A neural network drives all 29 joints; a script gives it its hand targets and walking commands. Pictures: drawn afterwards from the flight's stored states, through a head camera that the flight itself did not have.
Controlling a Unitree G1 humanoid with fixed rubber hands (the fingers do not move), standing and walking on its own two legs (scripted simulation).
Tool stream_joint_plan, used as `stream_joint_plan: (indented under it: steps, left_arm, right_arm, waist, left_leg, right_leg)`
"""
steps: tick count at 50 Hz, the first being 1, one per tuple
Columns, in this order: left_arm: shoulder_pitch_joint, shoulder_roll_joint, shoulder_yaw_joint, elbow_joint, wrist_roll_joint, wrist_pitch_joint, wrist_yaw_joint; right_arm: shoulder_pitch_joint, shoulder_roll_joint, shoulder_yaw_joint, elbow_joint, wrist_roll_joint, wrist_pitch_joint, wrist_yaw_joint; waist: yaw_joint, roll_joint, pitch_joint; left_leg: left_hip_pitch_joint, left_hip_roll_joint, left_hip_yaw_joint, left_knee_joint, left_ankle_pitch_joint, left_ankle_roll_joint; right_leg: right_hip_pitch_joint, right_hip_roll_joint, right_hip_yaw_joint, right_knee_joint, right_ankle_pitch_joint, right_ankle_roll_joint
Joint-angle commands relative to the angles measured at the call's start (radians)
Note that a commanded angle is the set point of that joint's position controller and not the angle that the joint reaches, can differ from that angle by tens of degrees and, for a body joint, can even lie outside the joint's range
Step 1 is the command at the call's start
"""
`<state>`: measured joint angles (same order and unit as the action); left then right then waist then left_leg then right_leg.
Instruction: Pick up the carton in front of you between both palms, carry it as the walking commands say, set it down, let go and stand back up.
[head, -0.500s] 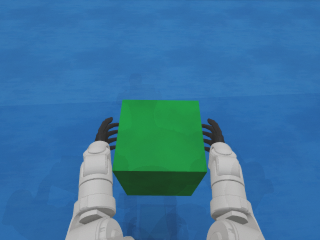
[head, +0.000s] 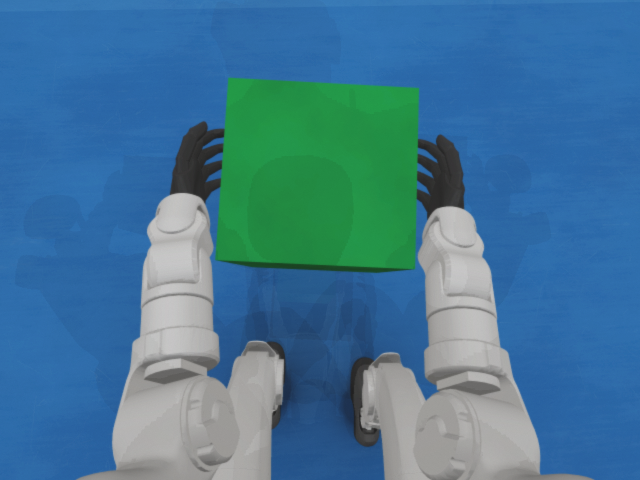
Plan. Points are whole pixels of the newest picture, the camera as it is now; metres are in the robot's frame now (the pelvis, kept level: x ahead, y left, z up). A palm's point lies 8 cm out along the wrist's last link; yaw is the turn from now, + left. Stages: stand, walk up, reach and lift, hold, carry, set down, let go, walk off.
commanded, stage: set down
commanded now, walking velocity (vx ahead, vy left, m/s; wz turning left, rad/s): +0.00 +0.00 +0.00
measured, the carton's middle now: (318, 196) +0.46 +0.04 -0.15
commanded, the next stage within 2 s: none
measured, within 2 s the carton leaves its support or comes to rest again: rests again in 1.48 s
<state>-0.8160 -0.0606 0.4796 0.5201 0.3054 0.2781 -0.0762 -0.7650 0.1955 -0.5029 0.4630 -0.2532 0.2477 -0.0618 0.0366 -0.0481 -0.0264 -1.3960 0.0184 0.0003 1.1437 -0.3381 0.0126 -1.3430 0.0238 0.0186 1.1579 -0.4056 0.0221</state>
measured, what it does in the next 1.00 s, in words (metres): lowers itself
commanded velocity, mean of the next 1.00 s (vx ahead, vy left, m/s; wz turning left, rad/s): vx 0.00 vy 0.00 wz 0.00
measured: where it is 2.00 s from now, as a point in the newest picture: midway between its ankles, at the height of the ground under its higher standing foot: (317, 408)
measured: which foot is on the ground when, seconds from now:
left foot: down 0.00-1.00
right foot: down 0.00-1.00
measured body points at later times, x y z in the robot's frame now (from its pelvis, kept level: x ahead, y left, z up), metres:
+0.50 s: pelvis -0.02 +0.00 -0.13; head +0.29 +0.05 +0.19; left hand +0.48 +0.22 -0.24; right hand +0.50 -0.09 -0.24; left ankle +0.08 +0.11 -0.62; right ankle +0.06 -0.13 -0.62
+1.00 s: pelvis -0.03 +0.00 -0.23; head +0.34 +0.05 +0.01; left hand +0.52 +0.23 -0.40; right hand +0.54 -0.07 -0.40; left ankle +0.08 +0.11 -0.62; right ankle +0.06 -0.13 -0.62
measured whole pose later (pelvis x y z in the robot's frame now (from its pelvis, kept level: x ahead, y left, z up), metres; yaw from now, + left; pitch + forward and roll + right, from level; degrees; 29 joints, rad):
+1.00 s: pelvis -0.03 +0.00 -0.23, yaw -2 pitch +44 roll -4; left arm -1.41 0.26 0.35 0.80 0.14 0.31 0.01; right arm -1.38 -0.08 -0.40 0.77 -0.07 0.26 -0.18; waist 0.07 -0.07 0.24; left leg -2.25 0.00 -0.05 1.98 -0.50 0.00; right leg -2.16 0.07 0.00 2.00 -0.62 0.05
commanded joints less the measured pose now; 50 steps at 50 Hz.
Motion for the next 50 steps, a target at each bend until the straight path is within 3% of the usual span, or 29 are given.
stream_joint_plan:
  steps: [1, 6, 12, 19, 35, 50]
  left_arm:
    - [-0.493, -0.862, -0.508, 0.104, -0.08, 0.034, -0.246]
    - [-0.578, -0.854, -0.499, 0.125, -0.09, 0.053, -0.24]
    - [-0.662, -0.835, -0.528, 0.125, -0.132, 0.054, -0.216]
    - [-0.771, -0.809, -0.577, 0.109, -0.193, 0.059, -0.206]
    - [-0.926, -0.656, -0.498, 0.191, -0.208, 0.042, -0.201]
    - [-1.144, -0.498, -0.547, 0.242, -0.312, -0.002, -0.179]
  right_arm:
    - [-0.59, 0.837, 0.544, 0.119, 0.067, 0.042, 0.274]
    - [-0.684, 0.807, 0.507, 0.15, 0.076, 0.054, 0.287]
    - [-0.799, 0.792, 0.548, 0.152, 0.133, 0.046, 0.27]
    - [-0.874, 0.764, 0.545, 0.16, 0.16, 0.043, 0.227]
    - [-1.087, 0.665, 0.54, 0.192, 0.209, 0.027, 0.161]
    - [-1.292, 0.508, 0.557, 0.258, 0.311, -0.017, 0.125]
  waist:
    - [0.023, 0.045, -0.808]
    - [0.029, 0.061, -0.881]
    - [0.054, 0.052, -1.038]
    - [0.034, 0.088, -1.152]
    - [0.079, 0.033, -1.091]
    - [0.09, 0.063, -1.011]
  left_leg:
    - [0.532, -0.143, -0.009, -0.022, 0.201, -0.012]
    - [0.475, -0.145, -0.009, 0.069, 0.196, -0.02]
    - [0.445, -0.146, 0.0, 0.193, 0.246, -0.03]
    - [0.313, -0.155, 0.025, 0.316, 0.28, -0.045]
    - [0.021, -0.14, 0.047, 0.535, 0.232, -0.037]
    - [0.028, -0.105, 0.053, 0.745, 0.259, -0.041]
  right_leg:
    - [0.121, 0.156, -0.043, -0.046, 0.09, 0.012]
    - [-0.04, 0.164, -0.062, 0.058, 0.065, 0.007]
    - [-0.185, 0.178, -0.08, 0.184, 0.067, 0.018]
    - [-0.224, 0.185, -0.093, 0.303, 0.104, 0.015]
    - [-0.325, 0.176, -0.102, 0.521, 0.089, 0.023]
    - [-0.389, 0.166, -0.116, 0.734, 0.072, 0.01]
